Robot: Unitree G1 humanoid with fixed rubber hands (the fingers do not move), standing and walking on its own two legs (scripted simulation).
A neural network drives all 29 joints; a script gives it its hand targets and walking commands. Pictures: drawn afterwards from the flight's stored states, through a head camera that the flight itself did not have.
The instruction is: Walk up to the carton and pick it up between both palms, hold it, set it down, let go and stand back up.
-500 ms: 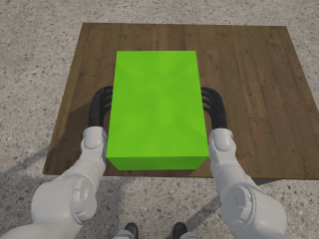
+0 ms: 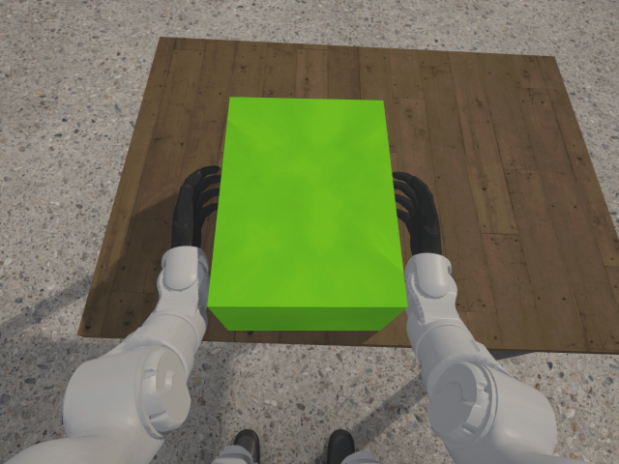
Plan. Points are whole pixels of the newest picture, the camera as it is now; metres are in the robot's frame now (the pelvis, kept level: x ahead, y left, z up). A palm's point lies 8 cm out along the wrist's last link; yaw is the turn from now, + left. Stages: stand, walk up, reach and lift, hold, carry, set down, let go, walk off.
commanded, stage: reach and lift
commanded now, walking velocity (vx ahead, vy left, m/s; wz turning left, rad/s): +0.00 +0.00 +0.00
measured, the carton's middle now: (305, 215) +0.45 +0.02 -0.04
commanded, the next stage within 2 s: none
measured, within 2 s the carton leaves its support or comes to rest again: leaves its support in 1.48 s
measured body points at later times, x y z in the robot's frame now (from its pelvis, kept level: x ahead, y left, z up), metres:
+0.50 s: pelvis +0.00 +0.00 +0.00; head +0.15 +0.00 +0.42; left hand +0.42 +0.17 -0.03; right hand +0.42 -0.14 -0.03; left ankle +0.00 +0.14 -0.72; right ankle +0.00 -0.11 -0.72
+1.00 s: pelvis +0.00 -0.01 -0.01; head +0.15 +0.00 +0.42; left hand +0.42 +0.17 -0.03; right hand +0.42 -0.14 -0.03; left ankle +0.00 +0.14 -0.72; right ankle +0.00 -0.11 -0.72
